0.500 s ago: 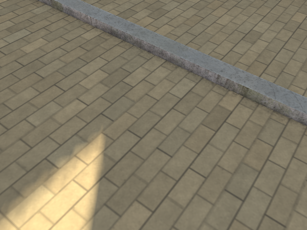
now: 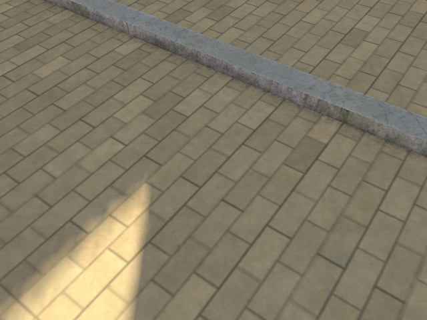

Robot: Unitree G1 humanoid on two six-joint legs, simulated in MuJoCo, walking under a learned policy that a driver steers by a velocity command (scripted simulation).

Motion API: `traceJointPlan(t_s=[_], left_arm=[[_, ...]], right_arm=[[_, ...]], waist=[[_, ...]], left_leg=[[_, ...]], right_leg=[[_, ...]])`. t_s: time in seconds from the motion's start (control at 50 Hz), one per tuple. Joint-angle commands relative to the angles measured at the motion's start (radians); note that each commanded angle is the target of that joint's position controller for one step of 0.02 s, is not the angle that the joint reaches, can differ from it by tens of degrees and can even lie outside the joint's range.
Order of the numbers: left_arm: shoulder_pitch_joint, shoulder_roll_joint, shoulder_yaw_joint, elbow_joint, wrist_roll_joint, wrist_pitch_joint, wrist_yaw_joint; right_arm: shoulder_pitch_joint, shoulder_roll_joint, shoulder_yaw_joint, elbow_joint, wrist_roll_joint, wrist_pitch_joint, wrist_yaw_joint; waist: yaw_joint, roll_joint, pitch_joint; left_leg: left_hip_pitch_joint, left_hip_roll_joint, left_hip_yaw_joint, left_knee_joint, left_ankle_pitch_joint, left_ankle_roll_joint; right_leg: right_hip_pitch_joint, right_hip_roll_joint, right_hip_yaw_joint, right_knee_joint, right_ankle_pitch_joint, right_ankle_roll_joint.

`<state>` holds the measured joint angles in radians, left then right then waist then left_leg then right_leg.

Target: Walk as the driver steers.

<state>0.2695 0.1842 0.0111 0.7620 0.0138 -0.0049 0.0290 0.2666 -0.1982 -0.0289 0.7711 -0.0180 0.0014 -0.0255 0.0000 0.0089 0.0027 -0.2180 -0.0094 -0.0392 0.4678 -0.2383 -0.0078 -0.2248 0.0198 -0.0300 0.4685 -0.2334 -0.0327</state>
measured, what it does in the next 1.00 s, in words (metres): walks ahead: right foot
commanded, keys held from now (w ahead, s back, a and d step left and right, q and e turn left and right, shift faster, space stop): no key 0.06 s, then w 0.70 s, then no key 0.24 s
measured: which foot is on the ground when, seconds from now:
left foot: down 0.00-0.64, up 0.66-1.00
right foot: down 0.00-0.26, up 0.28-0.62, down 0.64-1.00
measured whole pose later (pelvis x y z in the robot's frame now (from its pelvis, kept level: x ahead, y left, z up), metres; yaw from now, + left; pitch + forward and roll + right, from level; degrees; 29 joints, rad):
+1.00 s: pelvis +0.33 -0.06 +0.00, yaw -1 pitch +1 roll -1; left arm 0.43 0.18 0.02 0.93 0.01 -0.08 0.00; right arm 0.13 -0.21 -0.03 0.84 -0.03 -0.04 0.03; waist 0.04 0.04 0.06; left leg -0.59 0.04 0.05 0.71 -0.05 0.04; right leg -0.02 0.08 -0.08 0.27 -0.26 -0.08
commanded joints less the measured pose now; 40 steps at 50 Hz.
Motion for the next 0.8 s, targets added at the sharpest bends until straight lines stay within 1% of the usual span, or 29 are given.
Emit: traceJointPlan(t_s=[0.02, 0.06, 0.08, 0.1, 0.14, 0.16, 0.2, 0.24, 0.26, 0.28, 0.3, 0.32, 0.34, 0.36, 0.4, 0.44, 0.48, 0.56, 0.6, 0.62, 0.64, 0.66, 0.68, 0.7, 0.72, 0.74, 0.76, 0.78, 0.8], left_arm=[[0.007, 0.101, 0.027, -0.047, 0.000, -0.012, 0.003], [0.006, 0.099, 0.028, -0.039, 0.000, -0.012, 0.003], [0.024, 0.097, 0.028, -0.028, 0.001, -0.011, 0.001], [0.033, 0.119, 0.036, -0.020, 0.001, -0.006, -0.001], [0.050, 0.158, 0.051, -0.017, 0.005, 0.008, -0.007], [0.067, 0.172, 0.057, -0.011, 0.003, 0.010, -0.011], [0.061, 0.181, 0.065, -0.004, -0.003, 0.007, -0.019], [-0.026, 0.169, 0.065, -0.019, -0.010, 0.000, -0.025], [-0.096, 0.141, 0.059, -0.039, -0.011, -0.006, -0.025], [-0.174, 0.080, 0.043, -0.083, -0.015, -0.016, -0.029], [-0.203, 0.100, 0.045, -0.107, 0.009, -0.027, -0.030], [-0.191, 0.131, 0.055, -0.098, 0.021, -0.036, -0.036], [-0.146, 0.121, 0.055, -0.087, 0.016, -0.045, -0.046], [-0.122, 0.122, 0.056, -0.077, 0.016, -0.051, -0.055], [-0.112, 0.116, 0.057, -0.059, 0.021, -0.050, -0.069], [-0.150, 0.096, 0.050, -0.070, 0.019, -0.043, -0.075], [-0.208, 0.081, 0.042, -0.091, 0.014, -0.037, -0.077], [-0.271, 0.106, 0.045, -0.123, 0.008, -0.034, -0.068], [-0.199, 0.120, 0.054, -0.108, 0.011, -0.038, -0.058], [-0.097, 0.134, 0.065, -0.073, 0.015, -0.043, -0.049], [0.061, 0.176, 0.083, -0.023, 0.027, -0.055, -0.034], [0.229, 0.280, 0.105, -0.013, 0.050, -0.066, -0.021], [0.261, 0.330, 0.114, 0.010, 0.031, -0.059, -0.028], [0.155, 0.264, 0.098, 0.003, 0.016, -0.053, -0.033], [0.071, 0.199, 0.082, -0.016, 0.009, -0.057, -0.040], [0.027, 0.167, 0.072, -0.019, 0.010, -0.063, -0.044], [0.017, 0.145, 0.064, -0.012, 0.005, -0.070, -0.044], [0.016, 0.121, 0.055, -0.002, 0.003, -0.079, -0.044], [0.039, 0.120, 0.053, 0.015, 0.002, -0.089, -0.043]], right_arm=[[0.001, -0.073, -0.019, -0.045, 0.000, -0.015, -0.004], [0.007, -0.073, -0.021, -0.034, 0.000, -0.016, -0.005], [0.030, -0.066, -0.019, -0.020, -0.001, -0.015, -0.003], [0.044, -0.073, -0.025, -0.013, -0.006, -0.014, -0.001], [0.039, -0.081, -0.030, -0.022, -0.021, -0.011, 0.009], [0.030, -0.069, -0.028, -0.030, -0.023, -0.013, 0.016], [0.041, -0.051, -0.023, -0.028, -0.025, -0.028, 0.028], [0.134, -0.041, -0.024, 0.004, -0.015, -0.048, 0.033], [0.233, -0.074, -0.034, 0.036, -0.013, -0.056, 0.030], [0.340, -0.164, -0.060, 0.065, -0.012, -0.063, 0.021], [0.359, -0.193, -0.071, 0.074, -0.012, -0.060, 0.020], [0.303, -0.161, -0.062, 0.064, -0.011, -0.060, 0.016], [0.255, -0.160, -0.062, 0.051, -0.010, -0.065, 0.014], [0.217, -0.151, -0.060, 0.046, -0.007, -0.074, 0.014], [0.182, -0.121, -0.050, 0.048, -0.001, -0.088, 0.015], [0.205, -0.105, -0.045, 0.069, 0.001, -0.095, 0.015], [0.232, -0.117, -0.048, 0.086, -0.003, -0.098, 0.016], [0.245, -0.156, -0.054, 0.104, -0.003, -0.096, 0.019], [0.221, -0.182, -0.059, 0.110, -0.001, -0.091, 0.020], [0.215, -0.183, -0.058, 0.115, 0.000, -0.089, 0.021], [0.212, -0.168, -0.052, 0.116, -0.001, -0.088, 0.020], [0.211, -0.093, -0.030, 0.070, 0.017, -0.088, 0.023], [0.239, -0.091, -0.034, 0.061, 0.007, -0.089, 0.024], [0.184, -0.128, -0.045, 0.059, -0.009, -0.083, 0.026], [0.128, -0.129, -0.044, 0.054, -0.011, -0.088, 0.039], [0.101, -0.114, -0.041, 0.052, -0.007, -0.088, 0.046], [0.104, -0.107, -0.041, 0.058, -0.015, -0.080, 0.052], [0.119, -0.093, -0.038, 0.072, -0.020, -0.069, 0.057], [0.129, -0.082, -0.035, 0.077, -0.023, -0.059, 0.060]], waist=[[0.004, -0.017, 0.009], [0.004, -0.016, 0.009], [0.004, -0.025, -0.016], [0.006, -0.049, -0.002], [0.014, -0.097, 0.068], [0.018, -0.128, 0.091], [0.005, -0.149, 0.106], [-0.061, -0.117, 0.084], [-0.113, -0.045, 0.088], [-0.154, 0.173, 0.097], [-0.155, 0.227, 0.155], [-0.110, 0.111, 0.167], [-0.065, 0.094, 0.139], [-0.041, 0.084, 0.111], [-0.026, 0.088, 0.069], [-0.035, 0.104, 0.072], [-0.053, 0.115, 0.086], [-0.065, 0.122, 0.099], [-0.017, 0.101, 0.087], [0.031, 0.067, 0.048], [0.094, 0.000, -0.052], [0.157, -0.185, -0.196], [0.127, -0.302, -0.203], [0.068, -0.175, -0.071], [0.042, -0.077, 0.003], [0.017, -0.054, 0.021], [-0.004, -0.071, 0.029], [-0.019, -0.080, 0.040], [-0.029, -0.078, 0.039]], left_leg=[[0.001, 0.048, -0.066, -0.064, 0.087, 0.035], [0.000, 0.050, -0.066, -0.067, 0.087, 0.034], [0.011, 0.035, -0.051, -0.063, 0.001, 0.035], [-0.011, 0.003, -0.022, -0.025, -0.126, 0.041], [-0.123, -0.032, 0.011, 0.047, -0.285, 0.059], [-0.161, -0.040, 0.039, 0.099, -0.268, 0.065], [-0.128, -0.029, 0.079, 0.138, -0.175, 0.078], [0.084, -0.031, 0.065, 0.018, -0.172, 0.110], [0.208, 0.017, -0.043, -0.083, -0.230, 0.142], [0.285, 0.200, -0.381, -0.271, -0.519, 0.211], [0.291, 0.347, -0.605, -0.386, -0.581, 0.267], [0.245, 0.346, -0.585, -0.389, -0.516, 0.274], [0.220, 0.325, -0.533, -0.382, -0.445, 0.266], [0.226, 0.293, -0.460, -0.383, -0.362, 0.248], [0.202, 0.221, -0.308, -0.383, -0.170, 0.216], [0.181, 0.191, -0.223, -0.377, -0.066, 0.206], [0.152, 0.187, -0.179, -0.369, -0.010, 0.203], [0.117, 0.220, -0.154, -0.321, 0.079, 0.191], [0.085, 0.228, -0.135, -0.241, 0.228, 0.170], [0.061, 0.192, -0.091, -0.109, 0.381, 0.149], [-0.017, 0.131, -0.023, 0.118, 0.422, 0.123], [-0.257, 0.032, 0.060, 0.474, 0.143, 0.072], [-0.442, -0.064, 0.028, 0.672, -0.274, 0.068], [-0.492, 0.015, -0.027, 0.762, -0.196, 0.090], [-0.483, 0.056, -0.022, 0.743, -0.097, 0.096], [-0.447, 0.081, -0.010, 0.699, -0.043, 0.096], [-0.412, 0.096, 0.000, 0.667, -0.022, 0.089], [-0.379, 0.101, 0.012, 0.647, -0.006, 0.077], [-0.358, 0.090, 0.031, 0.641, -0.009, 0.066]], right_leg=[[-0.030, -0.100, 0.132, -0.133, -0.015, -0.026], [-0.028, -0.099, 0.133, -0.135, -0.015, -0.027], [-0.019, -0.092, 0.135, -0.150, -0.126, -0.031], [-0.030, -0.085, 0.147, -0.158, -0.271, -0.047], [-0.063, -0.132, 0.233, -0.217, -0.535, -0.095], [-0.062, -0.181, 0.302, -0.258, -0.609, -0.126], [-0.099, -0.243, 0.371, -0.300, -0.616, -0.167], [-0.227, -0.187, 0.278, -0.248, -0.540, -0.141], [-0.339, -0.119, 0.188, -0.117, -0.475, -0.104], [-0.494, 0.012, 0.027, 0.162, -0.330, -0.042], [-0.598, 0.019, -0.002, 0.311, -0.265, -0.040], [-0.589, -0.025, 0.054, 0.386, -0.198, -0.044], [-0.557, -0.037, 0.061, 0.408, -0.157, -0.041], [-0.533, -0.052, 0.059, 0.423, -0.121, -0.033], [-0.470, -0.052, 0.020, 0.423, -0.041, -0.007], [-0.444, -0.055, -0.002, 0.363, 0.016, 0.011], [-0.400, -0.056, -0.018, 0.271, 0.055, 0.019], [-0.261, -0.049, -0.047, 0.134, 0.047, -0.007], [-0.111, -0.018, -0.071, 0.075, 0.047, -0.034], [0.027, 0.012, -0.077, 0.034, 0.040, -0.049], [0.239, -0.023, -0.025, 0.022, 0.003, -0.074], [0.484, -0.306, 0.349, -0.083, -0.272, -0.151], [0.485, -0.437, 0.734, -0.264, -0.358, -0.217], [0.361, -0.407, 0.671, -0.273, -0.401, -0.212], [0.246, -0.363, 0.536, -0.271, -0.314, -0.198], [0.178, -0.311, 0.427, -0.291, -0.198, -0.175], [0.131, -0.271, 0.349, -0.308, -0.111, -0.160], [0.099, -0.244, 0.279, -0.317, 0.054, -0.154], [0.087, -0.243, 0.232, -0.302, 0.283, -0.161]])
Velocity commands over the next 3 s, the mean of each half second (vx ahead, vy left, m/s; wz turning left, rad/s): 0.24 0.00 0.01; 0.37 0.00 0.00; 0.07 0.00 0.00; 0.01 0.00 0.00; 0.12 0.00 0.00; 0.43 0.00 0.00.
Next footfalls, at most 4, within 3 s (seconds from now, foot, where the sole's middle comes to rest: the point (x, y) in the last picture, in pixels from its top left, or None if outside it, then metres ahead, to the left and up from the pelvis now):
0.64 right None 0.29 -0.13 -0.78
1.10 left None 0.53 0.02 -0.78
1.42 right None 0.45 -0.18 -0.78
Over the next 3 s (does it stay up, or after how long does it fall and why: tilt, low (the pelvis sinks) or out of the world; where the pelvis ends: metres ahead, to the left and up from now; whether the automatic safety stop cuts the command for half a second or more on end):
stays up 0.76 -0.05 -0.02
